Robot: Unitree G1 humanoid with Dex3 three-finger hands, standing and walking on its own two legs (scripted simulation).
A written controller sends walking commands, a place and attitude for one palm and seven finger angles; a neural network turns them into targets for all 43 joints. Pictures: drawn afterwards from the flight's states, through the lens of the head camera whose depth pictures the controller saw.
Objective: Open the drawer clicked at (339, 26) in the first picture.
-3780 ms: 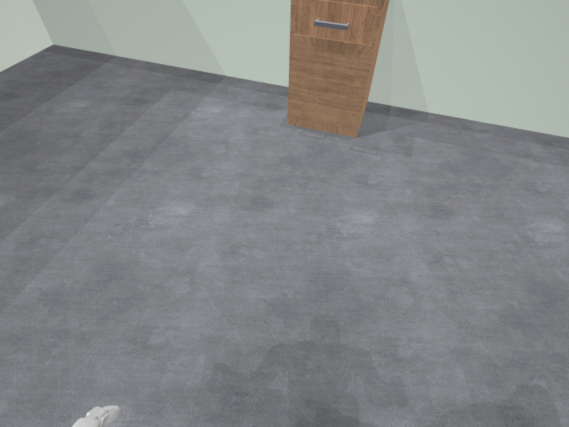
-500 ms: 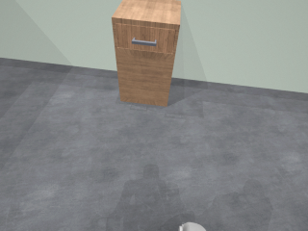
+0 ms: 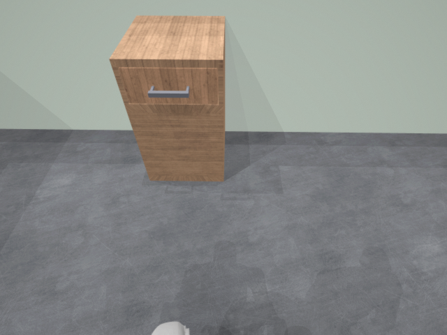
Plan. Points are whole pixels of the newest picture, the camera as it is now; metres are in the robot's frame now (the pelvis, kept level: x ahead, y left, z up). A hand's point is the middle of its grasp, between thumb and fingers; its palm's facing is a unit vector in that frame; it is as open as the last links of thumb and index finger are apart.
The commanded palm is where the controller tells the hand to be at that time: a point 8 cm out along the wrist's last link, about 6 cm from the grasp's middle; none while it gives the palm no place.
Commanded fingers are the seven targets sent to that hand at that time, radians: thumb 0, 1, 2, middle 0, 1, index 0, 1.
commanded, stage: walk to a spot facing it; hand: left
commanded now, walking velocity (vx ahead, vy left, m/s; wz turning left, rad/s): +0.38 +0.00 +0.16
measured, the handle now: (169, 91) +1.01 +0.26 -0.14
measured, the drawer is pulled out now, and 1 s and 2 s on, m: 0.00 0.00 0.00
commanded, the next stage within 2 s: take the last steps up to it in 0.22 s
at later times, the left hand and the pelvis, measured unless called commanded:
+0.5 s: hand (119, 308) +0.21 +0.24 -0.17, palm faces +0.06 -0.99 -0.16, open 7.3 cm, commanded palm none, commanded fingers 0.00 0.90 0.90 -0.20 -0.30 -0.20 -0.30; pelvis +0.19 +0.07 +0.00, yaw +0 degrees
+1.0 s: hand (158, 246) +0.35 +0.18 -0.16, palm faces +0.08 -0.97 -0.22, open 7.2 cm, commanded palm none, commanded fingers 0.00 0.90 0.90 -0.20 -0.30 -0.20 -0.30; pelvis +0.34 +0.00 +0.01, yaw +1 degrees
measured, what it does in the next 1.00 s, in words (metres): walks ahead: left foot, then right foot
